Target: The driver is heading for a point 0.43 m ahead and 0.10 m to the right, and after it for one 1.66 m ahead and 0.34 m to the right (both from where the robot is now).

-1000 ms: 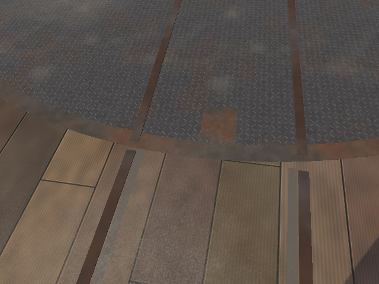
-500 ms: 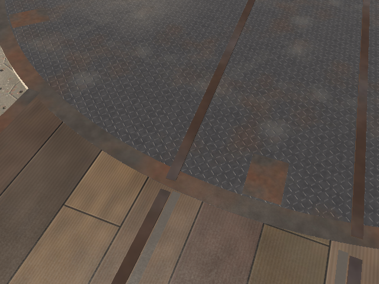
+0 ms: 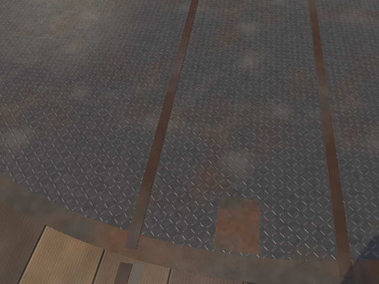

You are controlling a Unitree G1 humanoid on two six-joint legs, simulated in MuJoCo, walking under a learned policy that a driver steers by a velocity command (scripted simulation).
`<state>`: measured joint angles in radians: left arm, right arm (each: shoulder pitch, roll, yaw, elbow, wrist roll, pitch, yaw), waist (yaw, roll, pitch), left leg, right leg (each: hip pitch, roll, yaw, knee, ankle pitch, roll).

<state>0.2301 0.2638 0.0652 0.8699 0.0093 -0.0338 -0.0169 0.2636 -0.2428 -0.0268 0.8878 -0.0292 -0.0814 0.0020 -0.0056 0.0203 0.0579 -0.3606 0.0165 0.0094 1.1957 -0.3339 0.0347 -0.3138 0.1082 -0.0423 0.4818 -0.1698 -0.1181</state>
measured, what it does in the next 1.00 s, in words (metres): walks ahead, turning right: left foot, then right foot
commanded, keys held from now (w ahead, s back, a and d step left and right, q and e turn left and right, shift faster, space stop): w+e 0.62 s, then w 0.38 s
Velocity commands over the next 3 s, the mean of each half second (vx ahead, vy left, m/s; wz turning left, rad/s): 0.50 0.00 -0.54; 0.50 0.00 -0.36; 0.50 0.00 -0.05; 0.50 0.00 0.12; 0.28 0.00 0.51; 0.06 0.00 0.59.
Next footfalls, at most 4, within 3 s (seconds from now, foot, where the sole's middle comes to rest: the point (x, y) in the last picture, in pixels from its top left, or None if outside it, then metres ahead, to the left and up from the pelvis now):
0.38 left None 0.39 0.11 -0.77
0.88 right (258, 262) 0.54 -0.20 -0.77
1.42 left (240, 177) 0.90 -0.17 -0.77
1.96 right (307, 144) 1.07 -0.48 -0.77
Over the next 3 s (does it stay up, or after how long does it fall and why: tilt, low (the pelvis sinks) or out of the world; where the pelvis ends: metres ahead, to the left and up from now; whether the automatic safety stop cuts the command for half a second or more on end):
stays up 1.18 -0.41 0.01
